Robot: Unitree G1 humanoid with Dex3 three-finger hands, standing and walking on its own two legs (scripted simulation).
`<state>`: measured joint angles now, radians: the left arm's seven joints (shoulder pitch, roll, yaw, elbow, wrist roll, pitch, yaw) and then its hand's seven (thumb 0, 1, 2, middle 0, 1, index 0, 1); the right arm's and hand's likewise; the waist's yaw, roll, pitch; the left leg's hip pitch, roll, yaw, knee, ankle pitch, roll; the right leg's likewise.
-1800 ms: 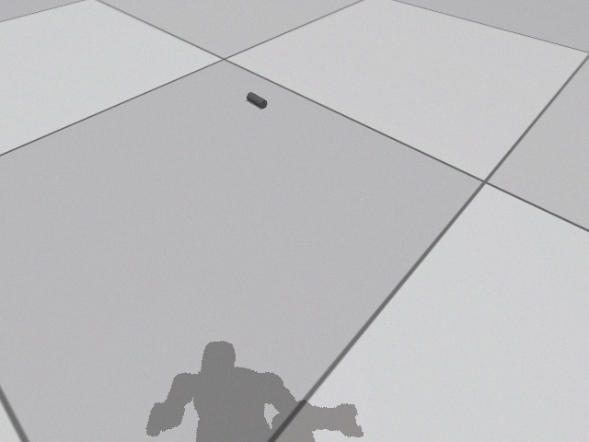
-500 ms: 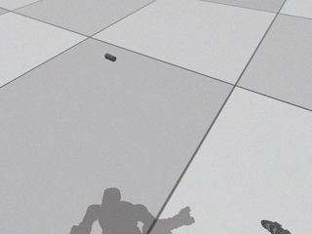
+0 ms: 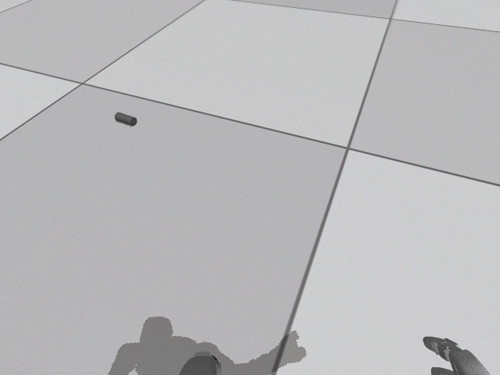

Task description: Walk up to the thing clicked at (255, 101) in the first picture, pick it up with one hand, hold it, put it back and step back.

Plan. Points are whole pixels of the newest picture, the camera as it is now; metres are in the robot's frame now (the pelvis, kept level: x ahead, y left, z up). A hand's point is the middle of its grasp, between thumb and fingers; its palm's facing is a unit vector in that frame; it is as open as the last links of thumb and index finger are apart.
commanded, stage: walk up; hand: left
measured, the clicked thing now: (125, 119) +1.74 +0.86 -0.73
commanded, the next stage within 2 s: none
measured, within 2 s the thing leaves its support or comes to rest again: neither
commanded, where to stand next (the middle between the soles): +1.22 +0.80 m, yaw -26 degrees
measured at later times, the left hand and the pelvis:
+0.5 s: hand (104, 230) +0.44 +0.35 -0.11, palm faces -0.16 -0.85 -0.51, open 7.3 cm; pelvis +0.28 +0.08 -0.01, yaw -9 degrees
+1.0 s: hand (67, 182) +0.63 +0.52 -0.13, palm faces -0.28 -0.82 -0.49, open 7.4 cm; pelvis +0.51 +0.23 +0.00, yaw -15 degrees
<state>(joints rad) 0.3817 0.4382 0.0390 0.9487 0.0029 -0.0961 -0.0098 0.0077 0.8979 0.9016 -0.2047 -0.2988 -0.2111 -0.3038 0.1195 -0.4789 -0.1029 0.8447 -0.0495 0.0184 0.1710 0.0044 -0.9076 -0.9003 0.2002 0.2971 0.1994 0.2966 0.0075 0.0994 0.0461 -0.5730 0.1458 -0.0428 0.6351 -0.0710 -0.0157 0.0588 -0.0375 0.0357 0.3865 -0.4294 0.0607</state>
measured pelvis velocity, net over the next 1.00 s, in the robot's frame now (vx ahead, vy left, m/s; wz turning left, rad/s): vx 0.51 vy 0.23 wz -0.25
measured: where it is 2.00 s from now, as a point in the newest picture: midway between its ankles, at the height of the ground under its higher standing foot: (164, 226)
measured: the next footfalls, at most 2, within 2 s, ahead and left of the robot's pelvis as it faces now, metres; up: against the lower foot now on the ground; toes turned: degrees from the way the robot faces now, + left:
left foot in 0.04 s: +0.21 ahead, +0.17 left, +0.00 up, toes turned +3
right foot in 0.44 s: +0.38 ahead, -0.04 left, +0.00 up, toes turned -15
